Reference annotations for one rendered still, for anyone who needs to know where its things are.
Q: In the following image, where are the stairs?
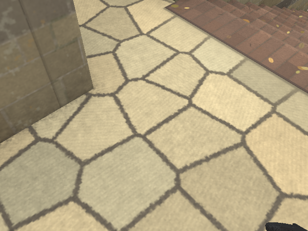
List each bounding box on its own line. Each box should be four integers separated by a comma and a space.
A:
208, 0, 308, 55

